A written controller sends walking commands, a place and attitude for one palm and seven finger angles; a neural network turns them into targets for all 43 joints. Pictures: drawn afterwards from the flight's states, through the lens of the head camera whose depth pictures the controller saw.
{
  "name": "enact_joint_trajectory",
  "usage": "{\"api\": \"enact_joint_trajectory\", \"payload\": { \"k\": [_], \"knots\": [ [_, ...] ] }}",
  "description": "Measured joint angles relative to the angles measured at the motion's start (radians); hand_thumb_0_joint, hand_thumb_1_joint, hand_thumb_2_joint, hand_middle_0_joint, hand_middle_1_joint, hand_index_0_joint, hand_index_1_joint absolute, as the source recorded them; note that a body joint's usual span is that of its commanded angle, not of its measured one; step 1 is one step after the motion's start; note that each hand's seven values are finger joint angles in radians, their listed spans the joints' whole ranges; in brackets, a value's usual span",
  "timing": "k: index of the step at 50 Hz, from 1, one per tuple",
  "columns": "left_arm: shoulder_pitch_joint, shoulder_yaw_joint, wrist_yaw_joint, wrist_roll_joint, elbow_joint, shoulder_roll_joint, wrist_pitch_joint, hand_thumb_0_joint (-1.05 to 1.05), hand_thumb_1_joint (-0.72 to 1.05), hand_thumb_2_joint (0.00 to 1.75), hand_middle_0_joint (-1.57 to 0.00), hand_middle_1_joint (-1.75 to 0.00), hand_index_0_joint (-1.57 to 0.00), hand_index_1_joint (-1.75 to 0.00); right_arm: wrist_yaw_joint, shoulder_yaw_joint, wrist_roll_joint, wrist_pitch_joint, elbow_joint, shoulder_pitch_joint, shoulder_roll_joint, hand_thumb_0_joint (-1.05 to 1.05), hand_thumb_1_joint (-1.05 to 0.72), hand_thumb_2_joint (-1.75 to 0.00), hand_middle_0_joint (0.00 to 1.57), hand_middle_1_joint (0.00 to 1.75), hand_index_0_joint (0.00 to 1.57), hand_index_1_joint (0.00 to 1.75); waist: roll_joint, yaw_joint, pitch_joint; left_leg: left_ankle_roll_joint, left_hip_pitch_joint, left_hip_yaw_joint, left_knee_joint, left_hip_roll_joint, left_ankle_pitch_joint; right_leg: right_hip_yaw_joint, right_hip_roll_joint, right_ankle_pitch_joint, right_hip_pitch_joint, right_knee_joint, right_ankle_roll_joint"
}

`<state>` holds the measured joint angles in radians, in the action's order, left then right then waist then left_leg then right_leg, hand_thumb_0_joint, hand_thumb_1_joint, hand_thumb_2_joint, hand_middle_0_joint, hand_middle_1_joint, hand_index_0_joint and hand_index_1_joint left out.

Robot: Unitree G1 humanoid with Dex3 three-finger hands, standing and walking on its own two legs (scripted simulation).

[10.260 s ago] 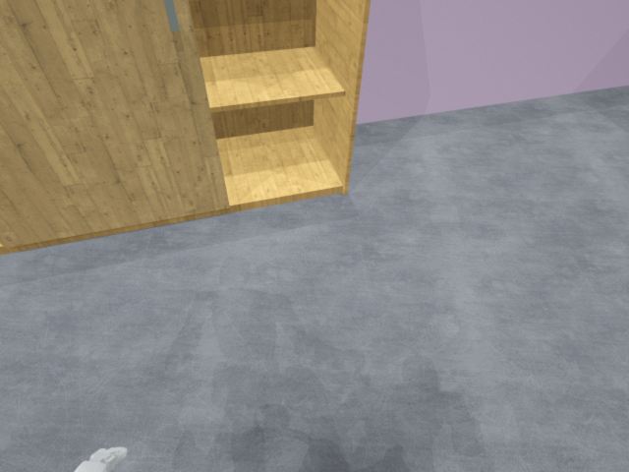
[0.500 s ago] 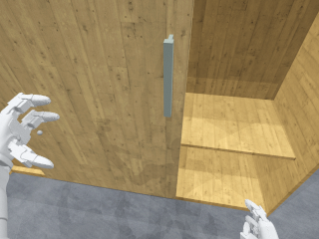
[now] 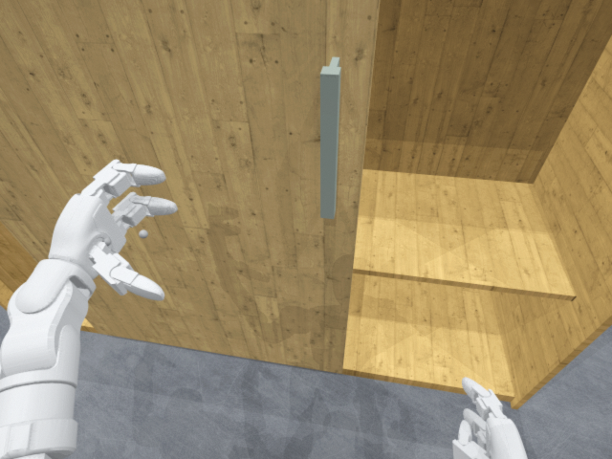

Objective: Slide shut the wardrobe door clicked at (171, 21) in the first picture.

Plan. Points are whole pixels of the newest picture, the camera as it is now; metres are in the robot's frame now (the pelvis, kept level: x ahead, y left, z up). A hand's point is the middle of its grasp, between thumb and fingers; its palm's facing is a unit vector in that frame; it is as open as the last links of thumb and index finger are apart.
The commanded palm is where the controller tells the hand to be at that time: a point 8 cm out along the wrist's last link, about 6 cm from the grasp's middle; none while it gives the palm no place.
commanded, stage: move the hooked fingers beside the handle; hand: left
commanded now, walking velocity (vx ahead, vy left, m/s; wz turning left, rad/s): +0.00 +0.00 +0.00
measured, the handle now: (331, 145) +0.51 +0.01 +0.17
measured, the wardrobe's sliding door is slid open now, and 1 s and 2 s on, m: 0.53 0.53 0.53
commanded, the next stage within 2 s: none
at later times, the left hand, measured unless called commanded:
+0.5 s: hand (195, 205) +0.37 +0.18 +0.17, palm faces -0.05 -1.00 -0.03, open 14.0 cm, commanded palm +0.35 +0.23 +0.16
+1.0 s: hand (254, 180) +0.44 +0.12 +0.16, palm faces -0.07 -1.00 -0.01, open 14.0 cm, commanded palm +0.42 +0.17 +0.15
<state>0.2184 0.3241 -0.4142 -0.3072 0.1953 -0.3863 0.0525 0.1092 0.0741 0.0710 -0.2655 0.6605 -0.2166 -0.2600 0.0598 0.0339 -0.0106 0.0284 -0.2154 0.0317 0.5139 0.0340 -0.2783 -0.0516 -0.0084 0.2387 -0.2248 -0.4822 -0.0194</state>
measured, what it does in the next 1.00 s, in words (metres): stands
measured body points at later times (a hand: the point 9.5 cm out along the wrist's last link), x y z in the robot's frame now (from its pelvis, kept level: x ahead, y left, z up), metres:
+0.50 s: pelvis +0.01 -0.01 +0.00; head +0.01 -0.04 +0.45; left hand +0.37 +0.23 +0.17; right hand +0.18 -0.26 -0.09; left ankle +0.00 +0.10 -0.74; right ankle +0.01 -0.11 -0.74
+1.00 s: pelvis +0.01 -0.01 +0.00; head +0.03 -0.03 +0.45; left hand +0.44 +0.17 +0.16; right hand +0.12 -0.26 -0.11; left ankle +0.00 +0.10 -0.74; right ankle +0.01 -0.11 -0.74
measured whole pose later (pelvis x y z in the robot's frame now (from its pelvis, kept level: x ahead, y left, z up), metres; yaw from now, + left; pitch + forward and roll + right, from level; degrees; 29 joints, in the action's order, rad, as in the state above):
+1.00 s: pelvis +0.01 -0.01 +0.00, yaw -2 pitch +3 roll +0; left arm 0.64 0.20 -0.15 -0.19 0.64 -0.27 0.00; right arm 0.07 0.04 0.06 -0.15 0.70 -0.27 -0.25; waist 0.04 -0.04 -0.02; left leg 0.01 -0.28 0.01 0.51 0.01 -0.29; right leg -0.03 -0.03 0.25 -0.31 -0.50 -0.04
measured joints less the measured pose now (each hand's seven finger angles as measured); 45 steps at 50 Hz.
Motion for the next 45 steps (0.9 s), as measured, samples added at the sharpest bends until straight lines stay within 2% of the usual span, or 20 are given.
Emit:
{"api": "enact_joint_trajectory", "payload": {
  "k": [6, 10, 18, 31, 38, 45],
  "knots": [
    [0.03, 0.026, 0.049, 0.013, 0.042, -0.002, 0.029, -0.01, -0.5, 0.3, -0.31, -1.21, -0.3, -1.2, -0.013, 0.0, -0.003, 0.027, -0.005, -0.005, 0.013, 0.02, -0.9, -0.89, 0.21, 0.3, 0.21, 0.3, -0.005, -0.025, -0.018, -0.005, 0.003, -0.02, -0.016, -0.008, -0.003, 0.02, -0.009, 0.004, -0.013, -0.002, -0.005],
    [0.027, 0.032, 0.066, 0.021, 0.046, -0.002, 0.045, -0.01, -0.5, 0.3, -0.31, -1.2, -0.3, -1.2, -0.018, -0.013, 0.001, 0.042, -0.011, -0.023, 0.005, 0.02, -0.9, -0.89, 0.21, 0.3, 0.21, 0.3, -0.001, -0.023, -0.021, -0.008, 0.002, -0.021, -0.015, -0.014, -0.009, 0.022, -0.014, 0.009, -0.014, -0.003, -0.008],
    [0.066, -0.027, 0.084, 0.029, 0.055, 0.041, 0.023, -0.01, -0.5, 0.3, -0.3, -1.21, -0.3, -1.2, -0.01, -0.028, 0.003, 0.049, 0.008, -0.022, -0.012, 0.02, -0.9, -0.89, 0.21, 0.3, 0.21, 0.3, 0.0, -0.012, -0.014, -0.013, -0.003, -0.008, -0.007, -0.015, -0.014, 0.008, -0.015, 0.018, -0.015, -0.009, -0.013],
    [0.182, -0.049, 0.138, 0.056, 0.19, 0.045, 0.015, -0.01, -0.5, 0.3, -0.31, -1.21, -0.3, -1.2, -0.016, -0.022, 0.003, 0.078, -0.003, -0.005, 0.004, 0.02, -0.91, -0.89, 0.21, 0.3, 0.21, 0.3, -0.007, -0.033, -0.019, -0.021, -0.014, -0.013, -0.012, -0.025, -0.012, 0.013, -0.025, 0.015, -0.031, -0.009, -0.022],
    [0.242, -0.098, 0.161, 0.065, 0.237, 0.08, -0.014, -0.01, -0.5, 0.3, -0.3, -1.21, -0.3, -1.2, -0.023, -0.027, 0.002, 0.088, 0.013, -0.026, 0.0, 0.02, -0.91, -0.89, 0.21, 0.3, 0.21, 0.3, -0.005, -0.035, -0.021, -0.02, -0.024, -0.011, -0.008, -0.023, -0.012, 0.011, -0.023, 0.015, -0.039, -0.011, -0.021],
    [0.337, -0.13, 0.222, 0.094, 0.351, 0.107, -0.021, -0.01, -0.5, 0.3, -0.31, -1.21, -0.3, -1.2, -0.03, -0.027, -0.003, 0.108, 0.028, -0.034, 0.006, 0.02, -0.91, -0.89, 0.21, 0.3, 0.21, 0.3, -0.008, -0.055, -0.013, -0.018, -0.044, -0.017, -0.006, -0.021, -0.008, 0.017, -0.021, 0.011, -0.063, -0.016, -0.019]
  ]
}}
